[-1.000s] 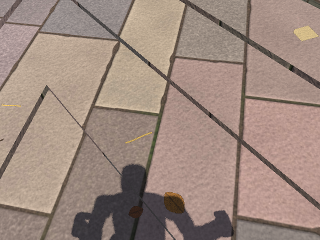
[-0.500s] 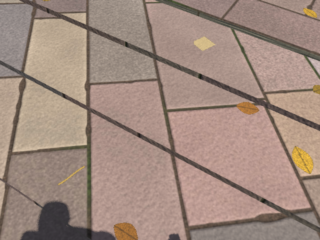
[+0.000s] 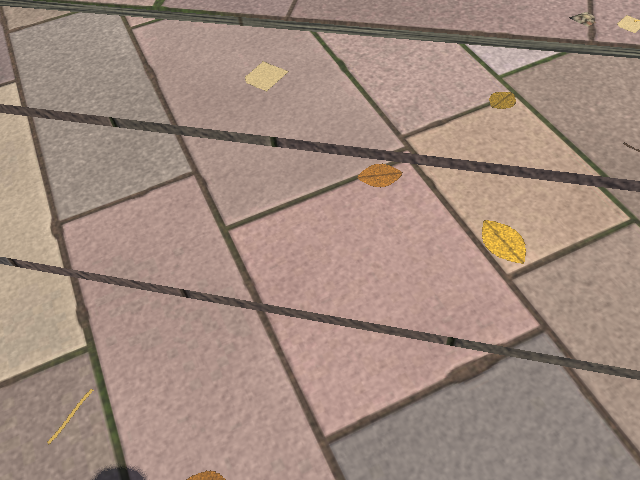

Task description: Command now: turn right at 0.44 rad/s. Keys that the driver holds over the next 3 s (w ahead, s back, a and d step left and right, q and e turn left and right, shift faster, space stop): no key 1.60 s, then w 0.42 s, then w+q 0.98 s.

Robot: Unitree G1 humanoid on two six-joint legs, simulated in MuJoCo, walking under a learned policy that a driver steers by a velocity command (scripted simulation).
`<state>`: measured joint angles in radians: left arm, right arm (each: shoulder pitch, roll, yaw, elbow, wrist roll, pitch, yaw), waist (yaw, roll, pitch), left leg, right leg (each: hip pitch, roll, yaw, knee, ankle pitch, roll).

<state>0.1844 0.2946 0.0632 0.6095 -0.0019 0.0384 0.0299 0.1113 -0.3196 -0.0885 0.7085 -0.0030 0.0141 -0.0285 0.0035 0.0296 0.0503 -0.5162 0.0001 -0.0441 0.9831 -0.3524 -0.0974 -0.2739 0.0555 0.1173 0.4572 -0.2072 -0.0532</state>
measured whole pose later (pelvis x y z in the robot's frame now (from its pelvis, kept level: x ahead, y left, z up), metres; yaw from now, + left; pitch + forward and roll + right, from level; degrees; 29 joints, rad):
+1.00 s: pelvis +0.02 +0.05 -0.01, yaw -4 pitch -2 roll +0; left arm 0.22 0.22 0.05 0.89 0.01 0.03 0.05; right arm 0.23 -0.23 -0.01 0.84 -0.01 -0.03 0.00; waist 0.00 0.00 0.04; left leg -0.16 -0.04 0.01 0.49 -0.30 0.04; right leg -0.19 0.03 0.15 0.49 -0.26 0.04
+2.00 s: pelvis +0.10 +0.00 -0.01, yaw -3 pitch +2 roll +0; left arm 0.18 0.25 0.05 1.03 -0.03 -0.10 0.00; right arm 0.43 -0.29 -0.03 0.98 0.01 -0.03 -0.01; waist -0.02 0.05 -0.03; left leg -0.16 0.02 -0.03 0.61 -0.42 0.03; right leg -0.22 -0.01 -0.05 0.48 -0.30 -0.02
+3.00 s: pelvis +0.60 +0.03 +0.05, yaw +26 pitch +3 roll -4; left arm 0.10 0.24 0.05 0.67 0.02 -0.10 0.02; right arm 0.33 -0.30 -0.05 0.73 0.03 -0.02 0.00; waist -0.02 0.04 0.02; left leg -0.40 -0.01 -0.10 1.03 -0.42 0.01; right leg -0.38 0.02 -0.02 0.45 -0.40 -0.20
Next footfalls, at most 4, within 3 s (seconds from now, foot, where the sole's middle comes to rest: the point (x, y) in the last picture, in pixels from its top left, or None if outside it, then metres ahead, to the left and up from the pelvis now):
0.20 left None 0.05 0.14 -0.78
1.90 right None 0.10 -0.11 -0.78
2.40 left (322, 473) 0.45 0.08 -0.74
2.84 right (382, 314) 0.78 -0.05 -0.70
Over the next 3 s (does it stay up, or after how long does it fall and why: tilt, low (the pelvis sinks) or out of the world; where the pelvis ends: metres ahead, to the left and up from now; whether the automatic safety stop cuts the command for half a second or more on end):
stays up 0.60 0.03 0.05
